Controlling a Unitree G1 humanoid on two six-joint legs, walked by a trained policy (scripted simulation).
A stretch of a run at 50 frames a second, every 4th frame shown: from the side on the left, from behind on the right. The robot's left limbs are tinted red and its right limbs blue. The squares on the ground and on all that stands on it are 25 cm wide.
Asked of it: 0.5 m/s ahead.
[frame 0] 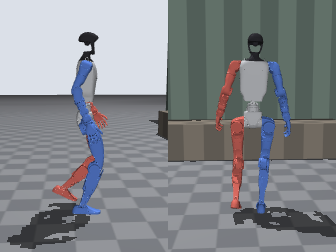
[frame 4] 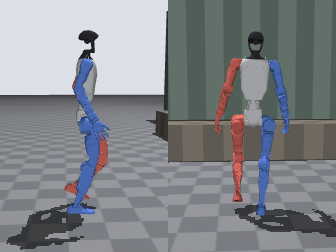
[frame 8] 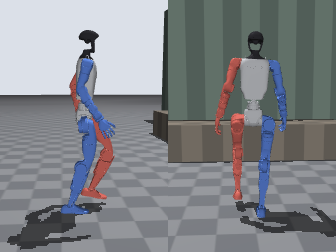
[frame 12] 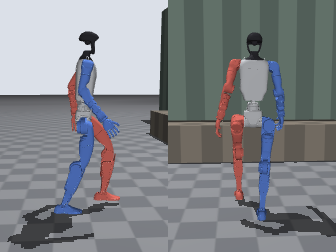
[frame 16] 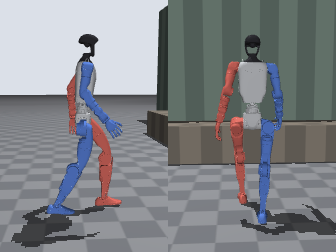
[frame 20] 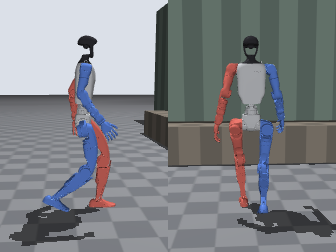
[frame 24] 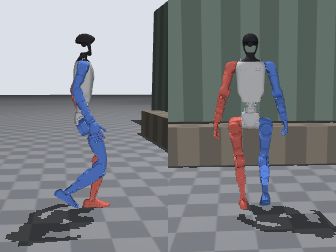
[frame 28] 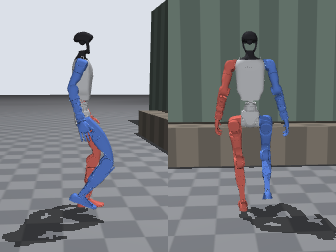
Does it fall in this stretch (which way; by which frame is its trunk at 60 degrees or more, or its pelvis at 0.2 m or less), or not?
no
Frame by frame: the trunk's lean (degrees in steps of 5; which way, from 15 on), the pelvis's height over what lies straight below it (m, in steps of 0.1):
0: 5, 0.8
4: 5, 0.8
8: 5, 0.8
12: 5, 0.8
16: 5, 0.8
20: 5, 0.7
24: 0, 0.8
28: 0, 0.8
